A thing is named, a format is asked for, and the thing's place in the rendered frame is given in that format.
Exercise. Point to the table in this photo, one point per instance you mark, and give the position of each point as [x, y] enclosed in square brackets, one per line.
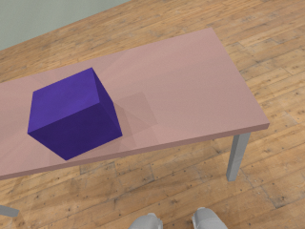
[169, 93]

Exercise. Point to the robot right thigh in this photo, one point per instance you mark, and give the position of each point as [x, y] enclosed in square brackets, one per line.
[205, 218]

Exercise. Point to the robot thigh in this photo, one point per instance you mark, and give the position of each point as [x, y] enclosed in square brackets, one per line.
[147, 222]
[205, 218]

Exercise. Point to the carton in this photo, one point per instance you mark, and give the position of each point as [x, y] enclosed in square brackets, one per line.
[73, 115]

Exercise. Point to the robot left thigh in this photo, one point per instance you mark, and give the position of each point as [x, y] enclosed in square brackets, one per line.
[147, 222]

